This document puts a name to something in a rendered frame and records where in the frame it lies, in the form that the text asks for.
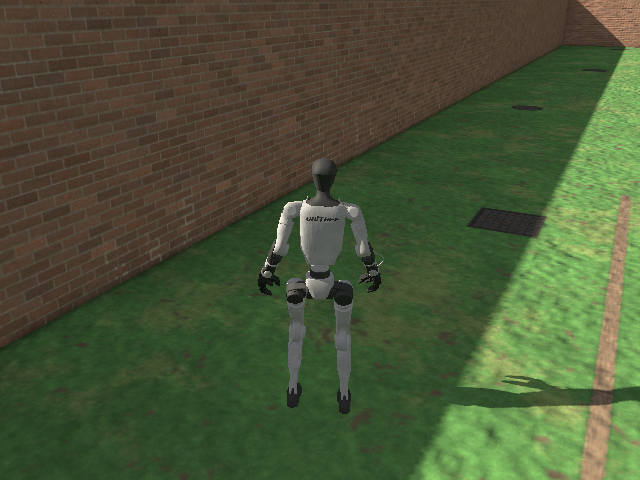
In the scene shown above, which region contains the humanoid robot head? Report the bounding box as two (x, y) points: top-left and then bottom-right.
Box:
(306, 158), (340, 207)

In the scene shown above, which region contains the humanoid robot torso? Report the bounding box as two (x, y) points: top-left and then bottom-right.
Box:
(299, 196), (346, 300)

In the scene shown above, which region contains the robot left hand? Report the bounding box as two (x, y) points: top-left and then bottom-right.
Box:
(258, 272), (280, 296)

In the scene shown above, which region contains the robot left upper arm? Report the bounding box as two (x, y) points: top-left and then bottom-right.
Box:
(273, 201), (302, 256)

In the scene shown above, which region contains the right robot forearm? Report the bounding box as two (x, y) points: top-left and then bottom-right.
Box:
(361, 242), (379, 276)

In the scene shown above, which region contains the robot right hand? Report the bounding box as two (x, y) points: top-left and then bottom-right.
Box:
(358, 273), (382, 293)

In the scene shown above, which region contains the left robot forearm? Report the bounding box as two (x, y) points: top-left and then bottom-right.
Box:
(261, 240), (283, 278)

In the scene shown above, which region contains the robot right upper arm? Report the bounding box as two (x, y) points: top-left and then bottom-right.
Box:
(343, 202), (371, 258)

